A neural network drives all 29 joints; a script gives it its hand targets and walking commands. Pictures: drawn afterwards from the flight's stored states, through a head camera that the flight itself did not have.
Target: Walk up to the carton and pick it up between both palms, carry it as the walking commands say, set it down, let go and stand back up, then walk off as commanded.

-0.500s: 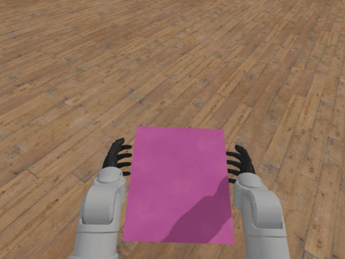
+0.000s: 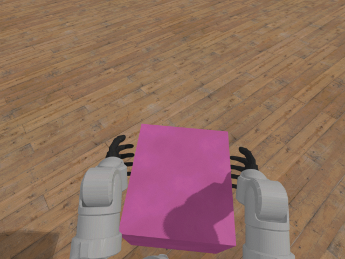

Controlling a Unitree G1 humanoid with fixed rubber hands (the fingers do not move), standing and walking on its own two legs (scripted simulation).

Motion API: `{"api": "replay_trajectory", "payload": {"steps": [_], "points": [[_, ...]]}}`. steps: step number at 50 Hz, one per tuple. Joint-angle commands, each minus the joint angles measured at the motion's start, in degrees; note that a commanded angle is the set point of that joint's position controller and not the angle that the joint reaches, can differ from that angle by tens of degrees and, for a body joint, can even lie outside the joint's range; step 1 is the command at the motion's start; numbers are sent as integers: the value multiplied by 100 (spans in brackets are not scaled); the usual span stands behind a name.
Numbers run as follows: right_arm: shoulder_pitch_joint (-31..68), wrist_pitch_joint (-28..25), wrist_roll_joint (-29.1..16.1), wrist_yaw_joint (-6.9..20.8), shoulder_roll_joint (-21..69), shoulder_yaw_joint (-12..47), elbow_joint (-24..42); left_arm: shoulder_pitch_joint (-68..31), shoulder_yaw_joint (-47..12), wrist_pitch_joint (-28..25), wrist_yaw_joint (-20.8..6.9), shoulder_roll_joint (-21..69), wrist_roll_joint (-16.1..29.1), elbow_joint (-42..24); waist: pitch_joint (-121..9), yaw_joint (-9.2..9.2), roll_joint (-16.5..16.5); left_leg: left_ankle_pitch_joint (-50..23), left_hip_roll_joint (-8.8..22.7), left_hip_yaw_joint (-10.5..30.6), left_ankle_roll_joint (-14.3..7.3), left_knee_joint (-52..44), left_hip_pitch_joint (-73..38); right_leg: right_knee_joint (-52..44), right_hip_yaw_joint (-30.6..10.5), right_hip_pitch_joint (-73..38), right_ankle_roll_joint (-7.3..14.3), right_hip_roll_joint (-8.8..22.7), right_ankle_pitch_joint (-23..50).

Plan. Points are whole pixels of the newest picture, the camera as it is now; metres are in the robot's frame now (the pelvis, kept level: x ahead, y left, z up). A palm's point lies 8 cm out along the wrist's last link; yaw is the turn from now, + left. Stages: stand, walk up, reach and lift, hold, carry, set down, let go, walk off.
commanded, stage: carry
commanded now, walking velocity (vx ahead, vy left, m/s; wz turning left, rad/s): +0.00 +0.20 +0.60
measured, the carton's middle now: (178, 188) +0.29 +0.00 -0.02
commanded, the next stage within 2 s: none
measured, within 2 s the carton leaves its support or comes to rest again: neither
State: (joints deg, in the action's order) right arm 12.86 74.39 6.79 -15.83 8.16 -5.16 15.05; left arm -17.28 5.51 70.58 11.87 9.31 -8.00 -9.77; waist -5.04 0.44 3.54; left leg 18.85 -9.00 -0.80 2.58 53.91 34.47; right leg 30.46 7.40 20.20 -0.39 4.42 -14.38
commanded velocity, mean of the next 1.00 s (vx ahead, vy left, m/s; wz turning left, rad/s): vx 0.00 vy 0.20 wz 0.60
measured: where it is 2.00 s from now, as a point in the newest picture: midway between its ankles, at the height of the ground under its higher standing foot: outside the picture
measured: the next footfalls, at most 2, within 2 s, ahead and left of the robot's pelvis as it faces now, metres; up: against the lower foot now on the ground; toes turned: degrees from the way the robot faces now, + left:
left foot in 0.24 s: +0.07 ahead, +0.26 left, +0.00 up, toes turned +14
right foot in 0.56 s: +0.06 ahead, +0.11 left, +0.00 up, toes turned +10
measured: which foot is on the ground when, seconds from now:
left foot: up 0.00-0.22, down 0.24-0.56, up 0.58-0.88, down 0.90-1.00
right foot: down 0.00-0.24, up 0.26-0.54, down 0.56-0.90, up 0.92-1.00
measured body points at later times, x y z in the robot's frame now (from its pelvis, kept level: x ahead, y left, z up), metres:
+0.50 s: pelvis -0.02 +0.16 -0.01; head +0.04 +0.17 +0.43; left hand +0.23 +0.40 +0.05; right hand +0.32 +0.12 +0.03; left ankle +0.03 +0.25 -0.73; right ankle +0.01 +0.07 -0.70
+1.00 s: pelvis -0.09 +0.33 -0.01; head -0.08 +0.35 +0.44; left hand +0.08 +0.62 +0.04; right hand +0.23 +0.37 +0.05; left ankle -0.12 +0.43 -0.73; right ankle -0.03 +0.15 -0.68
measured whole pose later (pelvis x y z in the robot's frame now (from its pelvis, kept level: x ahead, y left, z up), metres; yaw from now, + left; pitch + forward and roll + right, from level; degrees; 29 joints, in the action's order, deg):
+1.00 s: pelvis -0.09 +0.33 -0.01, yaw +34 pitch +5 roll +0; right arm 18.1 72.5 5.4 -17.6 9.6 -5.0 9.0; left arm -17.3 8.6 69.6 10.0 8.3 -10.1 -11.2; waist -1.9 -1.1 -2.2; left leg 15.1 0.1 -3.5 -1.9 37.2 27.1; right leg 58.7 7.4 29.0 -8.6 15.2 -36.6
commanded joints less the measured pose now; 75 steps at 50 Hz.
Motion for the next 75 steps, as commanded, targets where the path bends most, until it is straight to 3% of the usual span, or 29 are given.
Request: {"api": "replay_trajectory", "payload": {"steps": [1,5,10,12,13,14,16,19,24,27,28,29,30,31,33,37,42,45,46,47,49,51,58,62,64,66,67,70,75], "points": [[4350,-273,-2937,2512,5714,3844,1072,-2786,-3460,19,-2251,6100,2836,-377,-1287,-113,-470,-244,1212,513,141,1636,797,-1024,-1001,-1389,528,2220,1472],[4004,-190,-3022,2516,5760,3726,656,-2730,-3133,5,-2127,5733,2594,-623,-1258,37,-1757,57,1028,-306,222,-122,168,-481,48,-1341,256,1537,2733],[3624,-119,-2928,2579,5669,3614,249,-2220,-3009,13,-2067,5686,2271,-436,-1612,125,-2210,-636,712,-968,-44,-2165,-869,163,441,-1601,-127,1701,3291],[3537,-151,-2891,2626,5621,3561,155,-2129,-3126,14,-2042,5856,2240,-344,-2066,-112,-1202,-1960,878,-547,-317,-3407,-2416,1585,638,-713,-511,1231,2046],[3614,-162,-2820,2643,5561,3472,189,-2249,-3241,22,-2032,5812,2226,-302,-2115,-80,38,-3673,1810,477,-580,-2997,-3485,2439,526,689,-615,929,-1077],[3443,-289,-2660,2639,5498,3425,184,-2656,-3428,63,-2101,6131,2517,-650,-2293,-132,2539,-6657,2714,1921,-1477,-2462,-4272,3190,476,2197,-851,308,-3099],[3229,-313,-2612,2593,5771,3346,191,-2832,-3702,3,-2116,6253,2701,-611,-2320,-215,1463,-7494,2356,1324,-1528,-2038,-4492,3998,-117,2560,-708,352,-2861],[3409,-437,-2517,2546,5889,3357,645,-2922,-3870,-88,-2119,6345,2980,-944,-2686,-141,298,-5348,2036,858,-1496,-2098,-3901,3576,-178,1904,-574,420,-1732],[3577,-514,-2546,2370,5708,3562,1269,-2645,-3711,-61,-2183,6102,3051,-1029,-2354,-61,386,-3591,2009,1366,-1615,-2641,-2745,2108,-130,822,-298,44,-1124],[3329,-425,-2499,2336,5597,3769,1225,-2213,-3580,7,-2236,6155,2951,-612,-2158,63,26,-2318,1643,1261,-1155,-2705,-1775,167,-66,-734,-90,-28,-345],[3247,-371,-2524,2325,5713,3814,955,-2268,-3506,26,-2292,6128,2927,-633,-2195,142,-361,-1265,1197,1020,-857,-2037,-707,-837,-852,-2065,64,658,345],[3131,-330,-2481,2329,5632,3890,957,-1973,-3415,40,-2332,5969,2828,-508,-2108,40,-2022,441,686,285,-494,-518,284,-980,-2413,-2618,417,2549,1459],[3434,-278,-2551,2357,5761,3900,1106,-1734,-3415,6,-2349,6066,2708,-190,-1750,39,-2485,1065,909,233,-308,806,1122,-1099,-2946,-2364,1333,3610,2770],[3633,-305,-2588,2406,5617,3969,1152,-1732,-3400,8,-2370,6154,2728,-44,-1644,54,-1708,871,1167,536,-251,1698,975,-943,-2456,-2077,1454,3273,3247],[3840,-344,-2775,2468,5797,4002,987,-2203,-3357,-39,-2363,6124,2773,-297,-1581,-53,-656,284,1158,435,-101,1682,805,-559,-1111,-1965,788,2361,3400],[3971,-313,-3011,2540,5689,3939,795,-2304,-3205,-77,-2262,5892,2624,-394,-1074,-9,-1468,210,1087,-290,144,415,98,-420,272,-1135,270,1784,2946],[3810,-125,-2989,2601,5598,3611,155,-2305,-3100,10,-2198,5822,2409,-190,-1207,71,-2208,54,1140,-488,-29,-1544,-729,-281,234,-1185,20,2121,2209],[3742,-117,-2991,2697,5629,3501,-21,-2087,-3139,70,-2145,5935,2314,-20,-1718,-81,-1060,-1394,963,-445,-266,-3195,-2264,1345,623,-657,-556,1639,1687],[3692,-144,-2970,2740,5615,3413,-184,-2383,-3256,70,-2126,5954,2386,-71,-1699,-88,505,-2805,1732,465,-505,-3050,-2940,2112,599,474,-733,1267,-1344],[3641,-291,-2826,2765,5494,3374,-106,-2554,-3431,80,-2151,6098,2528,-306,-1713,-150,2786,-5418,2687,2032,-1363,-2809,-3559,3212,615,2068,-976,551,-3136],[3581,-345,-2746,2704,5721,3276,-20,-3129,-3739,-16,-2153,6290,2752,-453,-1981,-228,1309,-7143,2242,1318,-1437,-2027,-4204,4034,34,2423,-749,421,-2889],[3655,-437,-2670,2671,5788,3254,296,-3049,-3809,-99,-2132,6409,2906,-537,-2429,-210,558,-6116,2073,1051,-1383,-1896,-4158,3997,-230,2267,-599,520,-2161],[3818,-527,-2619,2461,5737,3499,1016,-2709,-3675,-110,-2125,6106,2902,-726,-2204,-29,-13,-2576,2009,1720,-1517,-3120,-2901,2664,-192,1218,-374,81,-1189],[3577,-361,-2527,2446,5600,3668,909,-2323,-3522,-6,-2190,6086,2750,-382,-2113,24,96,-2907,1790,1815,-689,-3684,-2813,1099,-105,57,-126,-182,-1121],[3629,-346,-2571,2476,5508,3685,843,-2034,-3383,-4,-2273,6000,2696,-94,-1904,122,106,-2781,1137,1094,201,-3392,-1719,-572,-41,-1595,-16,-46,-551],[3535,-278,-2679,2491,5649,3826,648,-1933,-3317,-7,-2340,6082,2643,77,-2084,17,-2326,1012,473,359,177,21,250,-945,-2757,-2857,800,2942,1272],[3728,-251,-2642,2503,5656,3852,723,-1905,-3339,-14,-2396,6052,2614,177,-1582,35,-2164,1152,810,323,53,1079,792,-1207,-2744,-2094,1400,3652,2344],[3870,-325,-2754,2579,5654,3778,658,-2443,-3379,-42,-2373,6067,2738,-141,-1244,-56,-554,37,1150,500,83,1488,591,-688,-885,-1609,643,2327,2642],[3861,-209,-2947,2609,5653,3603,206,-2614,-3242,-4,-2222,5786,2637,-374,-900,35,-1489,272,1087,-276,242,-268,-238,-514,175,-984,246,1854,2471]]}}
